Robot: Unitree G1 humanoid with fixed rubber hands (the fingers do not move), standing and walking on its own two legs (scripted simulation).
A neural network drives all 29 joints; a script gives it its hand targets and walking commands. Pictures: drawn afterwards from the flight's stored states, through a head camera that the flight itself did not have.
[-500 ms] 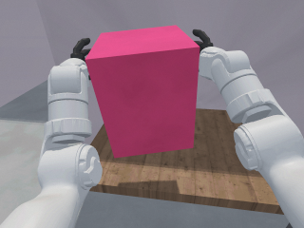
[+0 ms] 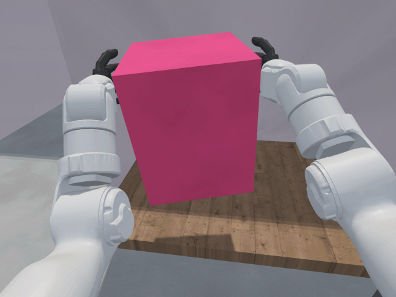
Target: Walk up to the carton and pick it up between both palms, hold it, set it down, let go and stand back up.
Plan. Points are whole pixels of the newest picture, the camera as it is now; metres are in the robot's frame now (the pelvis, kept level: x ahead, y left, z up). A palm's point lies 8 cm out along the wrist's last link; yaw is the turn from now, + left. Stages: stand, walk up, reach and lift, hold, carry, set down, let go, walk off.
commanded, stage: hold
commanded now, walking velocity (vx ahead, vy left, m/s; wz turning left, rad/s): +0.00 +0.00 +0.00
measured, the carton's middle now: (191, 115) +0.38 +0.01 +0.28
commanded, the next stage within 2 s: none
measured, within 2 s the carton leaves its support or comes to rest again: neither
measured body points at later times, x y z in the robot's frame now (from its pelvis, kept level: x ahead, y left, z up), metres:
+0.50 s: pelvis +0.00 +0.00 +0.00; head -0.10 +0.02 +0.44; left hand +0.39 +0.16 +0.34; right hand +0.38 -0.14 +0.36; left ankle +0.04 +0.11 -0.75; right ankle -0.02 -0.09 -0.75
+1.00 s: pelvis +0.00 +0.00 +0.00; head -0.10 +0.02 +0.44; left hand +0.39 +0.16 +0.34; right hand +0.38 -0.14 +0.35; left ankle +0.04 +0.11 -0.75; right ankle -0.02 -0.09 -0.75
